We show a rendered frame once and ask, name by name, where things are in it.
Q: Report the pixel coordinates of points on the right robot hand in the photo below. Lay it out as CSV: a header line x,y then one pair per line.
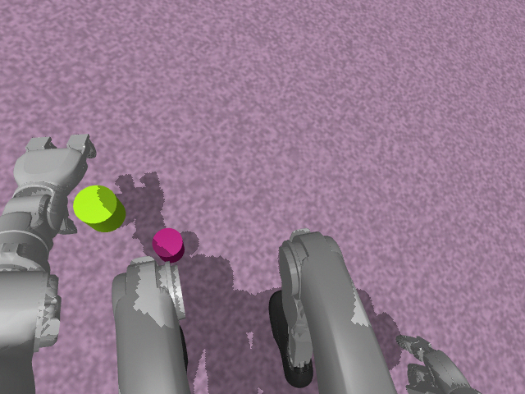
x,y
440,376

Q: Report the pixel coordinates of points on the left robot arm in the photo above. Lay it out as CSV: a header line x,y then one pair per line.
x,y
29,304

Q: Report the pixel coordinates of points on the left robot hand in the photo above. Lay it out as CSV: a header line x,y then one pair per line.
x,y
64,167

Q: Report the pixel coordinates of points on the right robot foot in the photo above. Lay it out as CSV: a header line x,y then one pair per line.
x,y
296,377

